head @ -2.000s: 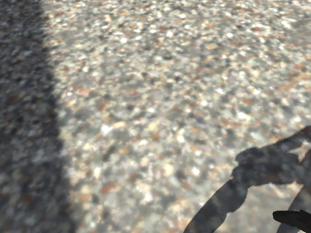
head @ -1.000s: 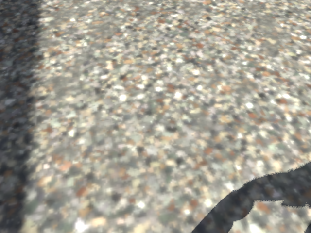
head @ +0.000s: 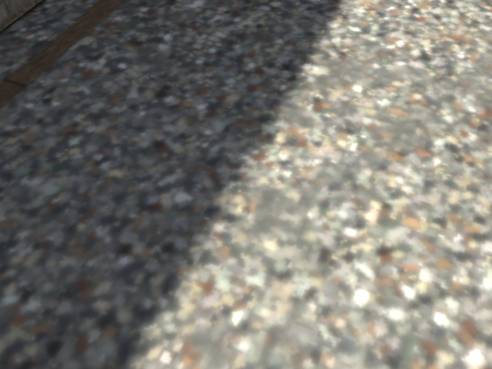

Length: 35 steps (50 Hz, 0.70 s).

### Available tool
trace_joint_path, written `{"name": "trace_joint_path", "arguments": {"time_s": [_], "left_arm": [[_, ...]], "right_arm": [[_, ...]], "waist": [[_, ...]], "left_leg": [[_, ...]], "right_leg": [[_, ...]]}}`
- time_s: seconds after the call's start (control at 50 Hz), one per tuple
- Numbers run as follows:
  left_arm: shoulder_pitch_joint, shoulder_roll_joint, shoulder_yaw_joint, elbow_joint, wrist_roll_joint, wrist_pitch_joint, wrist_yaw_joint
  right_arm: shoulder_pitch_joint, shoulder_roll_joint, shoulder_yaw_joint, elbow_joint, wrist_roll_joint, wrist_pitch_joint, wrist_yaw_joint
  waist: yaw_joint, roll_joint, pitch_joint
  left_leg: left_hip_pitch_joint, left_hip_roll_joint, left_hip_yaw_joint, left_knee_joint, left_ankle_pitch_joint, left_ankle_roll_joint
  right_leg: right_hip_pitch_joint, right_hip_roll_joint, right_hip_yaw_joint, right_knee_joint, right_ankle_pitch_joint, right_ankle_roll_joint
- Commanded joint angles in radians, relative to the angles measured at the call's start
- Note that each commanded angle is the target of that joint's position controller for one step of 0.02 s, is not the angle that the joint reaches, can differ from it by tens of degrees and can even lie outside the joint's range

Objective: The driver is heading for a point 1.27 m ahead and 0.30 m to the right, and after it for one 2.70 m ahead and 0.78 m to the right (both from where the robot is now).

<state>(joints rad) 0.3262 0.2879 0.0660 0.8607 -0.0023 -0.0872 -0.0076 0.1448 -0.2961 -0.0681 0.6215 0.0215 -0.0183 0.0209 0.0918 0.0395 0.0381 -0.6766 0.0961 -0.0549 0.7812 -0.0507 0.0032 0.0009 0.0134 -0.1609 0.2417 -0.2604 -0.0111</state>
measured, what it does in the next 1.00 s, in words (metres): walks ahead: left foot, then right foot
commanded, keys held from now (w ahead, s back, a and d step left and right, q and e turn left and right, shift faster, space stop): w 0.36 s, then w+e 0.64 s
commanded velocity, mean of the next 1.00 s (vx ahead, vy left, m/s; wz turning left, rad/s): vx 0.50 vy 0.00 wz -0.16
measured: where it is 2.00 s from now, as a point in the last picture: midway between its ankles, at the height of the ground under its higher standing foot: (320, 215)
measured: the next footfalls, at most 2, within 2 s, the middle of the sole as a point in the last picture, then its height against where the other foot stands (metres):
left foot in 0.14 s outside the picture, level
right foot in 0.68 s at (309, 336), level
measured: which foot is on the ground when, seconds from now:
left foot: up 0.00-0.12, down 0.14-0.70, up 0.72-1.00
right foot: down 0.00-0.16, up 0.18-0.66, down 0.68-1.00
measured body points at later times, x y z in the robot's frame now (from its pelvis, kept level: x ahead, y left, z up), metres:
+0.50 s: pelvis +0.28 +0.05 +0.00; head +0.30 +0.06 +0.45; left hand +0.44 +0.32 -0.11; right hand +0.34 -0.23 -0.11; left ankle +0.21 +0.14 -0.74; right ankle +0.47 -0.11 -0.68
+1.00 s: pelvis +0.57 -0.01 +0.00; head +0.61 -0.03 +0.45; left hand +0.70 +0.26 -0.11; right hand +0.72 -0.30 -0.08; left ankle +0.78 +0.14 -0.69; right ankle +0.53 -0.08 -0.74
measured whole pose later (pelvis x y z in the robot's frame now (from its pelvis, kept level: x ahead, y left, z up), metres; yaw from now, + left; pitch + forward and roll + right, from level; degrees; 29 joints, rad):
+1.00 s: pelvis +0.57 -0.01 +0.00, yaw -14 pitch +2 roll +0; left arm 0.32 0.28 0.06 0.76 -0.02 -0.05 0.00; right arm 0.09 -0.29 -0.05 0.69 -0.01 -0.09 0.00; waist 0.06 0.03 0.03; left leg -0.65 0.08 -0.11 0.68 -0.03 -0.07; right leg -0.16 0.11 0.13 0.35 -0.21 -0.08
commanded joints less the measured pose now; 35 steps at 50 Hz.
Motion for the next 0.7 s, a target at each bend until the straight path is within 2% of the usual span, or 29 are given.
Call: {"name": "trace_joint_path", "arguments": {"time_s": [0.02,0.06,0.08,0.1,0.12,0.14,0.16,0.18,0.2,0.22,0.24,0.26,0.3,0.34,0.38,0.46,0.54,0.58,0.6,0.62,0.64,0.66,0.68,0.7], "left_arm": [[-0.01,0.178,0.036,-0.038,-0.017,-0.003,0.0],[0.01,0.196,0.041,-0.016,-0.029,0.01,-0.001],[0.007,0.208,0.043,-0.009,-0.033,0.015,0.0],[0.002,0.222,0.046,-0.004,-0.036,0.021,0.003],[-0.012,0.224,0.043,0.001,-0.038,0.027,0.007],[-0.004,0.194,0.029,-0.002,-0.028,0.026,0.013],[0.049,0.098,-0.008,-0.048,0.009,0.011,0.006],[0.075,0.073,-0.023,-0.032,0.001,-0.011,-0.005],[-0.016,0.165,0.006,-0.053,-0.038,-0.024,-0.014],[-0.092,0.157,0.003,-0.081,-0.051,-0.031,-0.015],[-0.11,0.143,0.001,-0.079,-0.035,-0.03,-0.009],[-0.096,0.142,0.007,-0.069,-0.018,-0.021,-0.006],[-0.044,0.107,0.002,-0.047,-0.012,0.002,-0.007],[-0.063,0.089,-0.001,-0.052,-0.006,0.017,-0.002],[-0.125,0.079,-0.005,-0.07,-0.001,0.02,-0.001],[-0.236,0.053,-0.019,-0.091,-0.014,0.012,-0.02],[-0.327,0.059,-0.021,-0.136,-0.021,0.01,-0.039],[-0.346,0.064,-0.02,-0.157,-0.017,0.009,-0.052],[-0.342,0.069,-0.018,-0.164,-0.015,0.009,-0.058],[-0.318,0.08,-0.012,-0.167,-0.012,0.01,-0.061],[-0.265,0.103,0.001,-0.162,-0.011,0.013,-0.061],[-0.142,0.139,0.024,-0.135,-0.011,0.016,-0.058],[0.015,0.205,0.056,-0.101,-0.014,0.021,-0.046],[0.101,0.321,0.086,-0.101,-0.018,0.024,-0.034]], "right_arm": [[-0.121,-0.015,0.009,-0.102,0.001,-0.024,0.018],[-0.146,-0.032,0.005,-0.119,0.0,-0.027,0.025],[-0.135,-0.047,-0.001,-0.121,-0.004,-0.027,0.026],[-0.088,-0.07,-0.013,-0.112,-0.01,-0.026,0.026],[0.038,-0.104,-0.034,-0.076,-0.013,-0.025,0.022],[0.191,-0.159,-0.063,-0.027,-0.011,-0.019,0.009],[0.317,-0.273,-0.087,-0.009,-0.023,-0.013,-0.009],[0.318,-0.253,-0.072,-0.011,-0.01,-0.018,-0.007],[0.274,-0.185,-0.049,-0.011,-0.015,-0.026,0.001],[0.217,-0.155,-0.038,-0.006,-0.015,-0.032,0.002],[0.158,-0.124,-0.028,0.0,-0.015,-0.038,0.005],[0.114,-0.092,-0.018,-0.002,-0.02,-0.046,0.006],[0.081,-0.086,-0.018,0.002,-0.025,-0.058,0.005],[0.087,-0.103,-0.022,0.023,-0.023,-0.072,0.002],[0.106,-0.114,-0.025,0.047,-0.026,-0.076,-0.007],[0.139,-0.132,-0.028,0.088,-0.03,-0.078,-0.019],[0.193,-0.146,-0.036,0.141,-0.021,-0.071,-0.024],[0.196,-0.15,-0.04,0.157,-0.015,-0.059,-0.029],[0.191,-0.156,-0.043,0.161,-0.012,-0.051,-0.032],[0.178,-0.167,-0.046,0.159,-0.012,-0.044,-0.037],[0.167,-0.182,-0.049,0.156,-0.014,-0.035,-0.043],[0.15,-0.184,-0.048,0.149,-0.015,-0.023,-0.051],[0.167,-0.166,-0.037,0.135,-0.023,-0.02,-0.062],[0.269,-0.057,0.001,0.087,-0.047,-0.043,-0.049]], "waist": [[-0.002,-0.085,0.049],[-0.015,-0.097,0.056],[-0.036,-0.111,0.041],[-0.074,-0.131,-0.001],[-0.155,-0.127,-0.079],[-0.224,-0.109,-0.17],[-0.224,0.098,-0.327],[-0.198,0.181,-0.475],[-0.217,0.091,-0.361],[-0.196,0.077,-0.221],[-0.156,0.026,-0.136],[-0.12,0.04,-0.1],[-0.077,0.047,-0.086],[-0.065,0.028,-0.055],[-0.078,0.016,-0.026],[-0.127,0.015,0.015],[-0.163,0.003,0.049],[-0.162,0.002,0.05],[-0.154,0.01,0.042],[-0.135,0.025,0.019],[-0.104,0.046,-0.029],[-0.035,0.041,-0.103],[0.03,-0.011,-0.198],[-0.018,-0.253,-0.328]], "left_leg": [[0.033,-0.022,0.045,-0.125,0.032,0.02],[0.047,-0.039,0.061,-0.178,-0.04,0.046],[0.09,-0.059,0.079,-0.199,-0.084,0.064],[0.182,-0.09,0.103,-0.221,-0.113,0.084],[0.372,-0.124,0.129,-0.275,-0.065,0.112],[0.637,-0.121,0.098,-0.269,-0.019,0.138],[1.048,0.145,-0.299,-0.24,-0.023,0.262],[1.127,0.302,-0.694,-0.413,-0.129,0.376],[1.034,0.27,-0.587,-0.447,-0.172,0.328],[0.886,0.222,-0.432,-0.461,-0.128,0.291],[0.744,0.176,-0.324,-0.488,-0.052,0.264],[0.642,0.141,-0.255,-0.521,0.01,0.248],[0.541,0.121,-0.203,-0.588,0.047,0.256],[0.504,0.119,-0.151,-0.627,0.098,0.266],[0.517,0.112,-0.097,-0.647,0.114,0.258],[0.525,0.087,0.031,-0.674,0.071,0.203],[0.656,0.139,0.08,-0.658,0.07,0.182],[0.742,0.166,0.096,-0.612,0.138,0.164],[0.773,0.174,0.107,-0.576,0.223,0.153],[0.792,0.172,0.124,-0.517,0.387,0.138],[0.804,0.163,0.143,-0.423,0.581,0.121],[0.774,0.131,0.183,-0.243,0.71,0.092],[0.61,0.089,0.203,0.007,0.598,0.053],[0.168,-0.075,0.19,0.413,-0.007,-0.028]], "right_leg": [[-0.018,-0.272,0.103,-0.099,0.329,-0.16],[0.047,-0.301,0.101,-0.066,0.422,-0.153],[0.071,-0.307,0.09,-0.022,0.557,-0.145],[0.084,-0.303,0.072,0.057,0.733,-0.132],[0.054,-0.277,0.031,0.21,0.859,-0.107],[-0.085,-0.234,0.0,0.411,0.792,-0.072],[-0.472,-0.132,-0.014,0.805,0.303,-0.01],[-0.646,-0.006,0.156,1.042,-0.322,0.011],[-0.741,-0.063,0.237,1.101,-0.291,-0.003],[-0.769,-0.103,0.214,1.067,-0.215,-0.015],[-0.74,-0.14,0.204,0.99,-0.138,-0.012],[-0.678,-0.166,0.212,0.93,-0.082,-0.005],[-0.597,-0.173,0.21,0.89,-0.017,0.014],[-0.619,-0.173,0.208,0.824,0.042,0.036],[-0.671,-0.174,0.213,0.712,0.148,0.051],[-0.632,-0.133,0.189,0.471,0.375,0.036],[-0.666,-0.103,0.197,0.361,0.377,0.0],[-0.692,-0.092,0.188,0.333,0.303,-0.028],[-0.681,-0.08,0.17,0.327,0.252,-0.042],[-0.633,-0.055,0.141,0.327,0.198,-0.06],[-0.548,-0.017,0.103,0.335,0.147,-0.078],[-0.382,0.031,0.07,0.31,0.151,-0.104],[-0.11,0.006,0.16,0.306,0.188,-0.148],[0.289,-0.257,0.667,0.271,0.073,-0.34]]}}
